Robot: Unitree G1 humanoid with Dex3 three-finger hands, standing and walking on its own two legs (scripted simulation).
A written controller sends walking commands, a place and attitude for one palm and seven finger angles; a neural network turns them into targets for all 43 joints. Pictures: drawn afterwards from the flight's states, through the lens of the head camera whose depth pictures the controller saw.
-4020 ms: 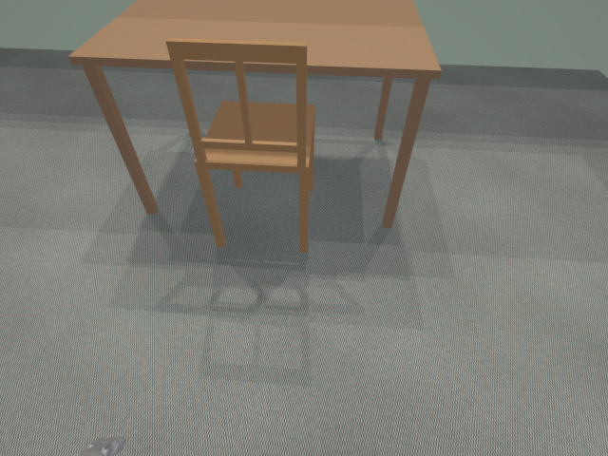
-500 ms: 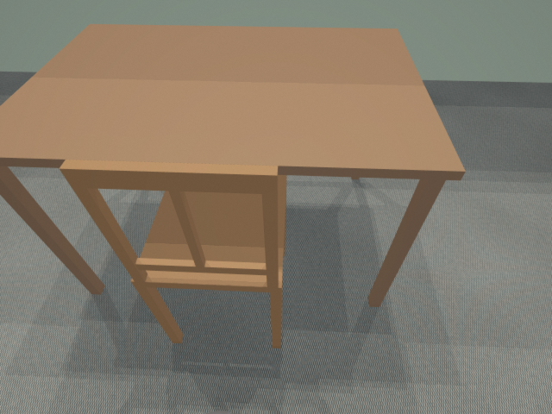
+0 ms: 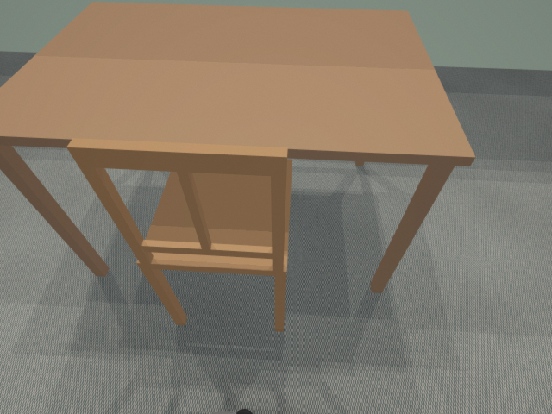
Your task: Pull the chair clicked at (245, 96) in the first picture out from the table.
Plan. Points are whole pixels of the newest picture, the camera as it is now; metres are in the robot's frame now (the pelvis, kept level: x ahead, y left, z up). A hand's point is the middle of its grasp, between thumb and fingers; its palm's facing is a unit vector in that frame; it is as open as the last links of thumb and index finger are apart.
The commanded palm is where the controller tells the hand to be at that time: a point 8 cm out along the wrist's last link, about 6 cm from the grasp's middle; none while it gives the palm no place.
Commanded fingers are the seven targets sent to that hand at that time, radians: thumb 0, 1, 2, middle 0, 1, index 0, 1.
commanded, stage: come to a stop and stand still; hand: left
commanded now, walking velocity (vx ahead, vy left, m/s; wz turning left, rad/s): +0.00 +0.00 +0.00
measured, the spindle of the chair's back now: (196, 212) +0.50 +0.21 -0.09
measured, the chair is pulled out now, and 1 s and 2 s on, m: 0.00 0.00 0.00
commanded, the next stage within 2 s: look again from close up in 0.38 s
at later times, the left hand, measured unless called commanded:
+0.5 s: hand out of the picture -0.03 +0.14 -0.17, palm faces +0.04 -0.98 -0.17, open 7.3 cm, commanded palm none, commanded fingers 0.00 0.90 0.90 -0.20 -0.30 -0.20 -0.30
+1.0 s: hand out of the picture -0.01 +0.21 -0.17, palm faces +0.03 -0.98 -0.20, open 7.3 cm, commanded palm none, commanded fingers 0.00 0.90 0.90 -0.20 -0.30 -0.20 -0.30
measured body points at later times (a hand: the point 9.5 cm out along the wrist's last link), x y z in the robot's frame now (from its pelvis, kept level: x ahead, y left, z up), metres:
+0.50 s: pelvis -0.02 -0.03 +0.01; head -0.02 -0.03 +0.46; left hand -0.03 +0.19 -0.15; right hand -0.06 -0.24 -0.16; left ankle +0.02 +0.12 -0.73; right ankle -0.05 -0.12 -0.73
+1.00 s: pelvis -0.04 +0.03 +0.00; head -0.04 +0.04 +0.45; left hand -0.01 +0.27 -0.16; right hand +0.03 -0.20 -0.14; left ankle +0.02 +0.12 -0.73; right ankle -0.05 -0.12 -0.73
